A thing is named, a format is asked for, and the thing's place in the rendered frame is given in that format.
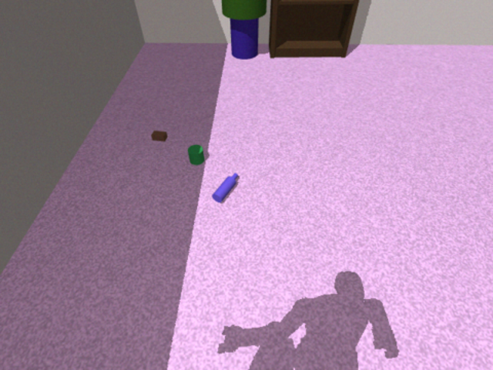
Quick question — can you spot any potted plant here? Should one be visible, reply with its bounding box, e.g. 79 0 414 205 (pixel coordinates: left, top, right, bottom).
222 0 267 59

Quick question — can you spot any bookshelf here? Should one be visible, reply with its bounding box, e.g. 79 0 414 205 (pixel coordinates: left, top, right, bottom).
269 0 359 58

